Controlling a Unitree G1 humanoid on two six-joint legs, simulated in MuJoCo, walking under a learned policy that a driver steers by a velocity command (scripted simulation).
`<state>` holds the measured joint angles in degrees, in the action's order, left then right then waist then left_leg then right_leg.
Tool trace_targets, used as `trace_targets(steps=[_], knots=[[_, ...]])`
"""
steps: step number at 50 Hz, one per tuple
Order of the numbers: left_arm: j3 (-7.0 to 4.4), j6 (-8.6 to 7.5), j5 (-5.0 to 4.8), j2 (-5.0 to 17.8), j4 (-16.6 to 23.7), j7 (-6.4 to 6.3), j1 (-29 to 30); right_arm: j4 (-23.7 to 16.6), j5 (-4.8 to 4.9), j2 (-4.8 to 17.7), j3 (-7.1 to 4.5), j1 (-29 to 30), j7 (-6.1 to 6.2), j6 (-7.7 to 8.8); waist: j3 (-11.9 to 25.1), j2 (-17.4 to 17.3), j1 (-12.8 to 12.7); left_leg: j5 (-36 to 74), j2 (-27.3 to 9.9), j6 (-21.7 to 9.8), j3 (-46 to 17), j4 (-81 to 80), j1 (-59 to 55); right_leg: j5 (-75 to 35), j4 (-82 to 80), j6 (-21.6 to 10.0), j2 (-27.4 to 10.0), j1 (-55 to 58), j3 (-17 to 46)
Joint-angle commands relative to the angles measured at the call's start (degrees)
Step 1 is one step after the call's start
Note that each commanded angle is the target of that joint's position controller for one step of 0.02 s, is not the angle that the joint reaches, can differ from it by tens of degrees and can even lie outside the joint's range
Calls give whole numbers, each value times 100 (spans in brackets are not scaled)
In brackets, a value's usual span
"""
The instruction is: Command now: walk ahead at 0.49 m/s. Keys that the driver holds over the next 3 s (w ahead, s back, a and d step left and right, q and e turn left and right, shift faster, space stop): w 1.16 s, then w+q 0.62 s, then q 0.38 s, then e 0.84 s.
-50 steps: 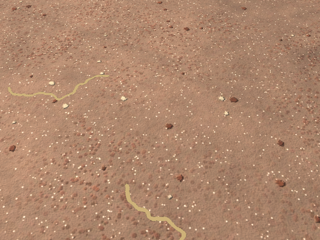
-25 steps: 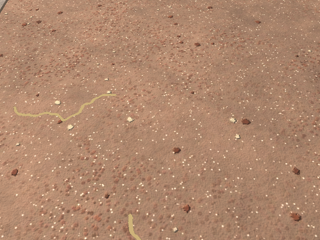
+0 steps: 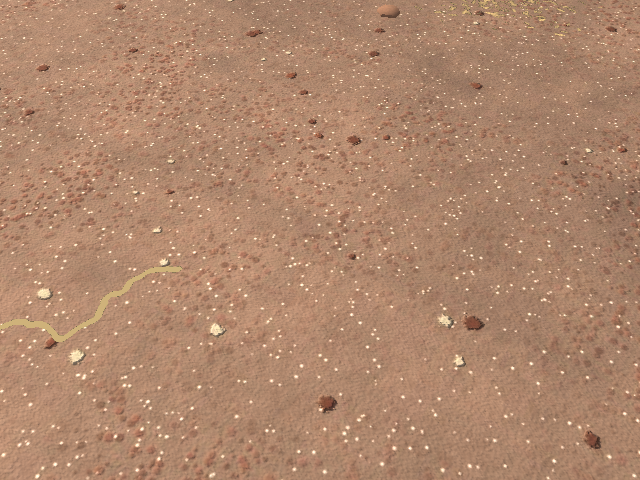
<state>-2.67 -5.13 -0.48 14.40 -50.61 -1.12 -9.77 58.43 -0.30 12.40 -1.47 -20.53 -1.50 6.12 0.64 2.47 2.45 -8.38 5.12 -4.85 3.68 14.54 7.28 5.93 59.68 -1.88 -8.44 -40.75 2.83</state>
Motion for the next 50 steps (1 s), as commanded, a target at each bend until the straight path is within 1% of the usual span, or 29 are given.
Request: trace_targets(steps=[1, 6, 9, 11, 12, 13, 14, 15, 16, 17, 18, 19, 20, 22, 25, 27, 31, 36, 39, 40, 41, 42, 43, 44, 45, 46, 47, 49, 50], knots=[[-37, -38, 23, 183, 291, 19, 100, -347, 33, 824, -131, 159, 121, 59, -388, -454, -176, 777, -1571, -856, -1034, -914, 413, -916, -1077, 86, -60, -32, -21], [22, -83, -59, 144, 565, 160, 1074, -179, 130, 974, -168, -390, 165, -24, -539, -500, 179, 611, -1671, -716, -877, -757, -285, -1172, -2435, 120, 237, 164, -242], [25, -138, -80, 218, 745, 281, 1356, -88, 138, 999, -201, -544, 190, -115, -615, -531, 186, 736, -1939, -650, -958, -422, -888, -658, -2829, -43, 309, 111, -219], [-26, -183, -80, 361, 740, 328, 1099, -103, 140, 1084, -240, -435, 201, -173, -453, -643, -28, 1416, -2017, -545, -964, -34, -1062, -215, -3031, -207, 460, 648, -327], [-108, -200, -75, 510, 631, 326, 644, -141, 128, 1113, -244, -292, 200, -202, -178, -701, -313, 2394, -1898, -451, -831, 503, -1023, -104, -3129, -321, 654, 1357, -491], [-261, -207, -72, 778, 319, 296, -346, -186, 83, 987, -196, -213, 194, -231, 403, -631, -757, 3092, -1564, -306, -578, 1635, -734, -153, -3162, -495, 808, 2635, -584], [-402, -199, -7, 1286, 84, 242, -1515, -357, -17, 770, -86, -227, 190, -216, 1342, -8, -1126, 1874, -1176, -85, -251, 3545, 477, -243, -3070, -907, -242, 4499, 620], [-479, -167, 46, 1699, -52, 278, -1891, -371, 26, -74, 148, -973, 112, -63, 2070, 1618, -729, -1875, -79, 280, -317, 5514, 2840, 689, -3796, -1860, -1490, 6445, 3430], [-321, -177, 23, 1072, -22, 281, -1806, -295, 180, 583, 9, -700, 90, 91, 2002, 1038, -894, -2301, -336, 167, -1139, 6269, 3500, 1148, -4226, -1733, -1416, 6359, 3924], [-231, -187, 4, 809, 92, 260, -1228, -498, 296, 954, -93, -79, 78, 174, 1133, 708, -794, -1797, -654, 62, -1034, 6327, 3826, 736, -4264, -1415, -1226, 5575, 2955], [-167, -179, 15, 658, 212, 263, -687, -578, 268, 952, -104, 259, 121, 183, 741, 165, -602, -1238, -969, 72, -872, 6081, 3562, 53, -4392, -1259, -1002, 4702, 2187], [-120, -176, 45, 496, 250, 290, -402, -603, 175, 888, -142, 418, 157, 143, 415, -26, -442, -916, -1139, 107, -813, 5710, 3313, -407, -4576, -1172, -767, 4007, 1668], [-69, -184, 90, 342, 215, 311, -322, -595, 140, 784, -162, 313, 163, 59, 324, 77, -252, -700, -1286, 115, -836, 5449, 2961, -578, -4759, -1085, -569, 3608, 1285], [-80, -207, 80, 363, 69, 324, -491, -552, 131, 528, -150, 134, 173, -82, 198, 133, -124, -546, -1316, 174, -741, 5141, 2725, -907, -5005, -1141, -429, 3264, 916], [-145, -201, 77, 612, -84, 236, -752, -749, 77, 534, -179, 630, 195, -159, -81, 23, -145, 28, -1373, 313, -695, 4438, 3233, -1234, -5217, -1195, -433, 3242, 602], [-145, -153, 61, 630, -154, 171, -921, -898, 56, 508, -186, 1088, 185, -154, -186, 26, -249, 578, -1363, 373, -664, 3764, 3467, -1191, -5286, -1127, -384, 3356, 441], [-150, -112, 7, 711, -287, 103, -1228, -1102, 89, 422, -153, 1881, 125, -108, -362, 78, -488, 1431, -1158, 374, -465, 2478, 3236, -877, -5378, -954, -238, 3479, 113], [-189, -10, -41, 755, -544, 67, -1610, -1376, 150, 455, -124, 2583, -15, -47, -619, 111, -660, 1136, -1039, 236, -440, 1757, 3373, -828, -5097, -910, -560, 4295, 131], [-245, 65, -58, 860, -568, 33, -1475, -1408, 155, 611, -177, 2405, -96, 14, -456, 208, -438, 536, -878, 28, -321, 1515, 2832, -1625, -4630, -779, -703, 4606, 129], [-258, 90, -54, 912, -540, 29, -1345, -1318, 149, 738, -246, 2032, -92, 29, -214, 290, -211, 409, -693, -63, -159, 1463, 2192, -2530, -4211, -707, -633, 4573, 46], [-230, 124, -36, 846, -511, 30, -1233, -1057, 137, 938, -374, 1213, -66, 30, 248, 247, 199, 438, -483, -197, 8, 1385, 1093, -3288, -3284, -577, -363, 4360, -164], [-149, 128, 27, 677, -404, 33, -1202, -765, 99, 1303, -517, 104, -17, 24, 1013, -57, 602, 552, -1007, -486, -586, 1572, -647, -2622, -1780, -380, -41, 3380, -396], [53, 17, 53, 9, -337, 102, -1866, -616, 4, 1887, -659, -643, 11, -15, 1886, -1460, 430, -265, -2494, -1418, -3210, 1194, -2935, 80, 600, 66, 951, 978, -572], [38, -145, -28, 152, -431, 137, -1803, -609, 48, 1480, -519, -627, -7, -26, 2247, -1636, 448, -731, -2787, -1556, -4660, 313, -3124, 2618, 1536, 15, 1141, 176, 325], [-98, -234, -188, 651, -271, 158, -1271, -679, 98, 1170, -420, -107, -8, -8, 1348, -1300, 363, -868, -2598, -1210, -3853, 246, -2390, 2355, 1876, -108, 773, -346, 406], [-110, -257, -211, 717, -153, 129, -857, -821, 96, 951, -349, 435, -6, -7, 793, -863, 192, -528, -2385, -993, -3018, 136, -1463, 1784, 1662, -167, 432, -280, 219], [-145, -223, -135, 673, -121, 78, -649, -871, 53, 759, -288, 822, -32, -1, 375, -550, 5, -95, -2140, -871, -2420, -71, -590, 1349, 1273, -151, 212, -16, 111], [-176, -50, -63, 444, -176, 30, -878, -818, -24, 550, -225, 997, -69, 30, 177, -768, -314, 220, -1798, -741, -1763, -430, 263, 909, 771, -139, -16, 654, 132], [-165, 12, -53, 315, -203, 24, -968, -752, -17, 599, -240, 893, -63, 47, 134, -771, -357, 412, -1752, -799, -1595, -548, 431, 823, 650, -110, -33, 751, 80]])
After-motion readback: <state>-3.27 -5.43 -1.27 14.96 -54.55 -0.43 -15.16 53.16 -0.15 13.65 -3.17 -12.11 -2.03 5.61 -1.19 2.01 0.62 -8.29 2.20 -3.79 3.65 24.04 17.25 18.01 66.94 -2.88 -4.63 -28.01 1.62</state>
